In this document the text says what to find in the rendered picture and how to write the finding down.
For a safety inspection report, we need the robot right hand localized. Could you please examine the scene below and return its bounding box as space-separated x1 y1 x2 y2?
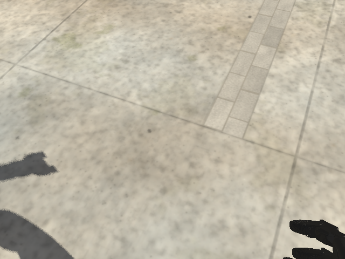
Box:
283 220 345 259

